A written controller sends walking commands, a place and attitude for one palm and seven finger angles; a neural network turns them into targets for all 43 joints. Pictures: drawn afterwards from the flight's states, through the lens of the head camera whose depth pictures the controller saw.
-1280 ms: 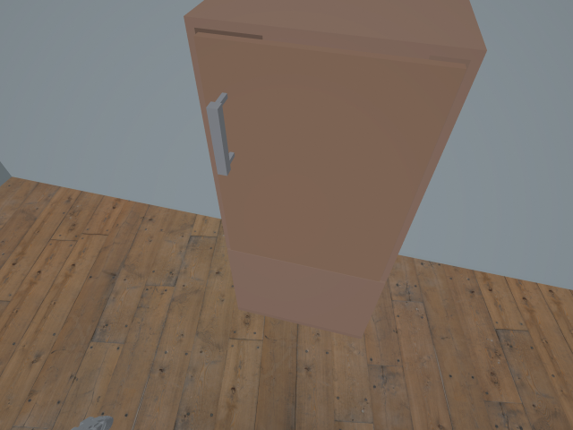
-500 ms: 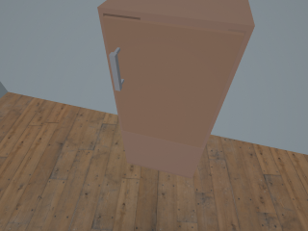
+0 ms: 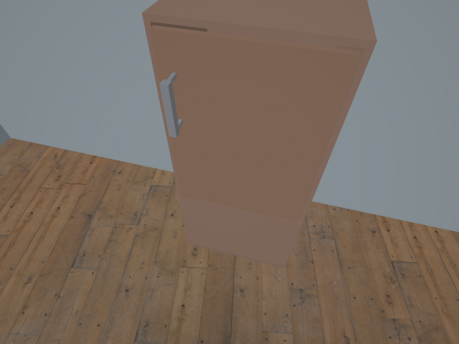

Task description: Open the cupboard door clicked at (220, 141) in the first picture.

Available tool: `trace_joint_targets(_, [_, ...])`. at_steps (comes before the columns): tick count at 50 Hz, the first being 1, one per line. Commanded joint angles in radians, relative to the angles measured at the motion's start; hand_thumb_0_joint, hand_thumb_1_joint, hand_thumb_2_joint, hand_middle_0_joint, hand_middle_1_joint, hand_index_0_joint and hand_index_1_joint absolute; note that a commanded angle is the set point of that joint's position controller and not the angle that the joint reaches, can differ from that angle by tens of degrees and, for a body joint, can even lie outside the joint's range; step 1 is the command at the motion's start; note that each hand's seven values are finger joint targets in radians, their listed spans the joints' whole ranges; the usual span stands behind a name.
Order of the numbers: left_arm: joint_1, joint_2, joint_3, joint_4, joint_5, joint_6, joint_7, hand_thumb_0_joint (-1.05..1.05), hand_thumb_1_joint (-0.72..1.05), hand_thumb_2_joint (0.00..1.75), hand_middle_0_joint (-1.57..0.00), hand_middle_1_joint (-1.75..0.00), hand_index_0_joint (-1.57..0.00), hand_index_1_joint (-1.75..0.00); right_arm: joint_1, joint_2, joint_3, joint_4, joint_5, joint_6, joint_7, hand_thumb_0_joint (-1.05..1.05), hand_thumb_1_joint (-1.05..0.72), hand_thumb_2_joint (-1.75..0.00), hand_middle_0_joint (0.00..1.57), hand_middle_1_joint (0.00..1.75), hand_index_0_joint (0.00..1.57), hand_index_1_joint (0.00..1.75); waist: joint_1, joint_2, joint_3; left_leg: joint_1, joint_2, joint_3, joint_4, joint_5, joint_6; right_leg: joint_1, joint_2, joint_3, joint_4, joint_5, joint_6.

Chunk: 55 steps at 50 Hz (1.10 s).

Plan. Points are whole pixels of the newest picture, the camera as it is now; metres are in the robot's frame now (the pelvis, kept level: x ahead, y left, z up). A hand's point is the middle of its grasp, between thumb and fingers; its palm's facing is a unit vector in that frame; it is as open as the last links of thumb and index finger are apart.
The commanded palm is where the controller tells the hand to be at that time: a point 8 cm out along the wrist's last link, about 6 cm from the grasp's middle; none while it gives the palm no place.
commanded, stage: look at it before walking up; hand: left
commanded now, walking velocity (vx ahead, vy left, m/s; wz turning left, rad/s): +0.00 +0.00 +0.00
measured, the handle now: (173, 106) +0.62 +0.18 +0.07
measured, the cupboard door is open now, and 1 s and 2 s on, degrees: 0 0 0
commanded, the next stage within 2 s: shuffle to correct the standing spot in 0.16 s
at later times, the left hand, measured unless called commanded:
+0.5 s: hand out of the picture +0.07 +0.24 -0.16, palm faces -0.03 -0.95 -0.31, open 7.4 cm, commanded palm none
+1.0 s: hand out of the picture +0.10 +0.23 -0.17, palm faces -0.09 -0.96 -0.26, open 7.4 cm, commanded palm none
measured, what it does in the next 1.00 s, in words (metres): lifts its left foot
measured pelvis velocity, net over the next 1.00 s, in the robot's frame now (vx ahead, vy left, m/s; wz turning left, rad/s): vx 0.05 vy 0.05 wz -0.15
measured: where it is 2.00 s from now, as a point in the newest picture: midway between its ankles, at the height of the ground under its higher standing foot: outside the picture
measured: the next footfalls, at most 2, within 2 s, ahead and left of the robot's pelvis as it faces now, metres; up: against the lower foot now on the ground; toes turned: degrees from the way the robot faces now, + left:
left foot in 1.20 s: +0.18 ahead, +0.25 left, +0.00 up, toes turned -7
right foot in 1.52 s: +0.10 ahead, +0.01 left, +0.00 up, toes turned -14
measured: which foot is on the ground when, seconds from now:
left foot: down 0.00-0.86, up 0.88-1.00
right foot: down 0.00-1.00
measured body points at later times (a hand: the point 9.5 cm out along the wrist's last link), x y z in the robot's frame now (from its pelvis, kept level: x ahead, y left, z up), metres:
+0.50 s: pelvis +0.01 +0.01 +0.00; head +0.02 +0.00 +0.45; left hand +0.07 +0.29 -0.14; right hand +0.07 -0.28 -0.14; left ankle +0.01 +0.12 -0.75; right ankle +0.00 -0.12 -0.75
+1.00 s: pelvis +0.05 +0.05 -0.01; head +0.07 +0.02 +0.44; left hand +0.11 +0.28 -0.15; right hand +0.01 -0.18 -0.18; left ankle +0.05 +0.18 -0.69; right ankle +0.03 -0.06 -0.75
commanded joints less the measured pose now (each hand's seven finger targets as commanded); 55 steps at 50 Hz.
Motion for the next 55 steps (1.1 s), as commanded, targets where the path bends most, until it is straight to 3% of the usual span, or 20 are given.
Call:
trace_joint_targets(1, [-0.028,0.196,0.043,-0.061,0.003,-0.026,0.016,0.0,0.9,0.9,-0.2,-0.3,-0.2,-0.3,-0.037,-0.193,-0.04,-0.06,-0.002,-0.024,-0.018,0.0,-0.9,-0.9,0.2,0.3,0.2,0.3,0.004,0.004,-0.065,0.009,0.117,-0.091,-0.052,0.111,0.024,0.01,-0.111,0.102,-0.063,0.1,-0.025])
trace_joint_targets(14, [-0.021,0.189,0.043,-0.056,0.003,-0.026,0.017,0.0,0.9,0.9,-0.2,-0.3,-0.2,-0.3,-0.023,-0.19,-0.038,-0.053,-0.004,-0.022,-0.019,0.0,-0.9,-0.9,0.2,0.3,0.2,0.3,0.004,0.002,-0.068,0.014,0.114,-0.085,-0.05,0.115,0.02,0.021,-0.116,0.109,-0.072,0.109,-0.029])
trace_joint_targets(18, [-0.003,0.183,0.05,-0.055,0.005,-0.02,0.018,0.0,0.9,0.9,-0.2,-0.3,-0.2,-0.3,0.013,-0.17,-0.038,-0.054,-0.008,-0.014,-0.017,0.0,-0.9,-0.9,0.2,0.3,0.2,0.3,0.004,0.003,-0.065,0.009,0.102,-0.05,-0.011,0.056,0.013,0.005,-0.132,0.152,-0.067,0.069,-0.049])
trace_joint_targets(22, [0.03,0.175,0.062,-0.063,0.008,-0.007,0.019,0.0,0.9,0.9,-0.2,-0.3,-0.2,-0.3,0.056,-0.138,-0.039,-0.074,-0.012,-0.004,-0.015,0.0,-0.9,-0.9,0.2,0.3,0.2,0.3,0.008,-0.043,-0.028,-0.052,0.082,-0.01,0.041,-0.047,0.004,-0.012,-0.159,0.227,-0.078,-0.034,-0.081])
trace_joint_targets(25, [0.064,0.152,0.066,-0.073,0.009,0.002,0.023,0.0,0.9,0.9,-0.2,-0.3,-0.2,-0.3,0.094,-0.102,-0.038,-0.088,-0.015,0.001,-0.015,0.0,-0.9,-0.9,0.2,0.3,0.2,0.3,0.009,-0.074,-0.002,-0.08,0.07,0.017,0.074,-0.074,-0.003,-0.031,-0.179,0.27,-0.069,-0.032,-0.1])
trace_joint_targets(28, [0.095,0.124,0.07,-0.085,0.009,0.009,0.029,0.0,0.9,0.9,-0.2,-0.3,-0.2,-0.3,0.145,-0.075,-0.038,-0.102,-0.014,0.002,-0.017,0.0,-0.9,-0.9,0.2,0.3,0.2,0.3,0.005,-0.064,0.003,-0.069,0.074,0.026,0.086,-0.041,0.0,-0.058,-0.172,0.263,-0.015,0.027,-0.104])
trace_joint_targets(31, [0.095,0.087,0.069,-0.113,0.012,0.017,0.032,0.0,0.9,0.9,-0.2,-0.3,-0.2,-0.3,0.192,-0.083,-0.048,-0.114,-0.013,0.002,-0.02,0.0,-0.9,-0.9,0.2,0.3,0.2,0.3,-0.003,0.029,0.002,0.014,0.128,-0.012,0.05,0.067,0.035,-0.143,-0.093,0.157,0.113,0.036,-0.072])
trace_joint_targets(33, [0.085,0.042,0.062,-0.133,0.015,0.022,0.034,0.0,0.9,0.9,-0.2,-0.3,-0.2,-0.3,0.234,-0.101,-0.056,-0.124,-0.014,0.004,-0.026,0.0,-0.9,-0.9,0.2,0.3,0.2,0.3,-0.012,0.137,0.012,0.065,0.203,-0.088,-0.021,0.19,0.094,-0.225,-0.01,0.038,0.264,-0.105,-0.036])
trace_joint_targets(35, [0.08,0.016,0.055,-0.145,0.014,0.025,0.039,0.0,0.9,0.9,-0.2,-0.3,-0.2,-0.3,0.253,-0.078,-0.056,-0.133,-0.016,0.005,-0.029,0.0,-0.9,-0.9,0.2,0.3,0.2,0.3,-0.014,0.174,0.025,0.099,0.251,-0.096,-0.041,0.343,0.172,-0.302,-0.004,-0.013,0.425,-0.318,-0.02])
trace_joint_targets(37, [0.103,-0.013,0.055,-0.146,0.016,0.024,0.039,0.0,0.9,0.9,-0.2,-0.3,-0.2,-0.3,0.241,-0.056,-0.052,-0.142,-0.02,0.008,-0.03,0.0,-0.9,-0.9,0.2,0.3,0.2,0.3,0.007,0.138,0.034,0.059,0.256,-0.057,-0.011,0.424,0.205,-0.272,-0.03,-0.032,0.447,-0.333,-0.029])
trace_joint_targets(40, [0.214,-0.04,0.057,-0.12,0.019,0.016,0.039,0.0,0.9,0.9,-0.2,-0.3,-0.2,-0.3,0.213,-0.043,-0.051,-0.146,-0.015,0.009,-0.029,0.0,-0.9,-0.9,0.2,0.3,0.2,0.3,0.062,0.086,-0.003,-0.022,0.2,0.057,0.1,0.415,0.139,-0.067,-0.048,-0.067,0.207,-0.089,-0.033])
trace_joint_targets(41, [0.289,-0.004,0.064,-0.104,0.02,0.003,0.044,0.0,0.9,0.9,-0.2,-0.3,-0.2,-0.3,0.204,-0.033,-0.053,-0.15,-0.005,0.006,-0.027,0.0,-0.9,-0.9,0.2,0.3,0.2,0.3,0.096,0.006,-0.042,-0.085,0.156,0.076,0.218,0.356,0.095,0.061,-0.101,0.01,0.077,0.061,-0.053])
trace_joint_targets(42, [0.361,0.067,0.081,-0.083,0.026,-0.012,0.056,0.0,0.9,0.9,-0.2,-0.3,-0.2,-0.3,0.213,0.018,-0.05,-0.17,0.001,0.0,-0.024,0.0,-0.9,-0.9,0.2,0.3,0.2,0.3,0.096,-0.196,-0.064,-0.295,0.057,0.137,0.393,0.049,0.029,0.209,-0.333,0.319,-0.01,0.281,-0.136])
trace_joint_targets(43, [0.381,0.092,0.086,-0.075,0.011,-0.02,0.062,0.0,0.9,0.9,-0.2,-0.3,-0.2,-0.3,0.18,0.016,-0.055,-0.183,-0.01,0.013,-0.023,0.0,-0.9,-0.9,0.2,0.3,0.2,0.3,0.089,-0.184,-0.021,-0.369,0.021,0.092,0.509,-0.326,-0.006,0.155,-0.467,0.428,-0.057,0.491,-0.232])
trace_joint_targets(44, [0.359,0.083,0.09,-0.075,0.012,-0.019,0.071,0.0,0.9,0.9,-0.2,-0.3,-0.2,-0.3,0.149,0.032,-0.061,-0.18,-0.017,0.033,-0.022,0.0,-0.9,-0.9,0.2,0.3,0.2,0.3,0.087,-0.159,0.014,-0.389,0.047,0.023,0.608,-0.35,-0.009,0.086,-0.463,0.415,-0.055,0.49,-0.256])
trace_joint_targets(46, [0.278,0.053,0.094,-0.105,0.019,-0.014,0.083,0.0,0.9,0.9,-0.2,-0.3,-0.2,-0.3,0.159,0.056,-0.065,-0.175,-0.022,0.047,-0.012,0.0,-0.9,-0.9,0.2,0.3,0.2,0.3,0.059,-0.094,0.03,-0.441,0.074,-0.018,0.699,-0.278,-0.016,0.038,-0.426,0.33,-0.056,0.323,-0.246])
trace_joint_targets(47, [0.254,0.046,0.091,-0.117,0.02,-0.015,0.08,0.0,0.9,0.9,-0.2,-0.3,-0.2,-0.3,0.172,0.07,-0.064,-0.172,-0.024,0.049,-0.005,0.0,-0.9,-0.9,0.2,0.3,0.2,0.3,0.045,-0.086,0.012,-0.438,0.076,-0.014,0.708,-0.223,-0.022,0.026,-0.38,0.262,-0.05,0.302,-0.218])
trace_joint_targets(49, [0.231,0.04,0.092,-0.128,0.022,-0.018,0.074,0.0,0.9,0.9,-0.2,-0.3,-0.2,-0.3,0.188,0.081,-0.07,-0.174,-0.022,0.058,0.005,0.0,-0.9,-0.9,0.2,0.3,0.2,0.3,0.029,-0.135,-0.004,-0.401,0.068,0.016,0.691,-0.158,-0.039,-0.033,-0.333,0.185,-0.061,0.238,-0.177])
trace_joint_targets(53, [0.175,0.056,0.101,-0.148,0.032,-0.01,0.057,0.0,0.9,0.9,-0.2,-0.3,-0.2,-0.3,0.185,0.1,-0.074,-0.185,-0.01,0.049,0.013,0.0,-0.9,-0.9,0.2,0.3,0.2,0.3,0.01,-0.212,0.012,-0.292,0.06,0.077,0.511,-0.119,-0.055,-0.14,-0.274,0.092,-0.067,0.098,-0.124])
trace_joint_targets(55, [0.177,0.047,0.098,-0.144,0.035,-0.003,0.046,0.0,0.9,0.9,-0.2,-0.3,-0.2,-0.3,0.178,0.109,-0.071,-0.178,-0.004,0.028,0.008,0.0,-0.9,-0.9,0.2,0.3,0.2,0.3,0.019,-0.241,0.014,-0.19,0.026,0.116,0.38,-0.113,-0.049,-0.184,-0.23,0.066,-0.042,0.042,-0.097])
